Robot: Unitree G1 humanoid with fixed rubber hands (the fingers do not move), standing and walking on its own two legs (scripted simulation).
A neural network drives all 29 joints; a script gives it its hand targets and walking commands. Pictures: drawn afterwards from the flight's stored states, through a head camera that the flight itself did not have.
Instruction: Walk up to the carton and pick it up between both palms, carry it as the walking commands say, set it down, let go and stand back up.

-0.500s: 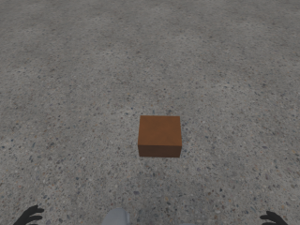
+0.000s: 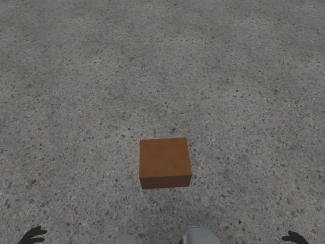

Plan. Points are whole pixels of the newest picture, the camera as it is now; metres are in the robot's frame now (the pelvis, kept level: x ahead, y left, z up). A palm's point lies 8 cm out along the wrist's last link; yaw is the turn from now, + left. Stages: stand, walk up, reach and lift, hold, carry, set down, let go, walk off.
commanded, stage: walk up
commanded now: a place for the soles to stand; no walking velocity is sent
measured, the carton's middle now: (164, 163) +0.62 -0.02 -0.66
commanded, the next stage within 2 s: none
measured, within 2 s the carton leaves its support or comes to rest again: neither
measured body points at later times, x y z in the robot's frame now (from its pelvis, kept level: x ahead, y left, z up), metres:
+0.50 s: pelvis +0.02 +0.03 +0.01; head +0.03 +0.04 +0.46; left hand +0.15 +0.36 -0.09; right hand +0.15 -0.29 -0.08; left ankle +0.04 +0.18 -0.71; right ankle +0.07 -0.10 -0.71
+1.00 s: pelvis +0.03 +0.04 +0.03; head +0.03 +0.03 +0.48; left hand +0.14 +0.36 -0.08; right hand +0.15 -0.29 -0.08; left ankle +0.04 +0.18 -0.71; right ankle +0.07 -0.10 -0.71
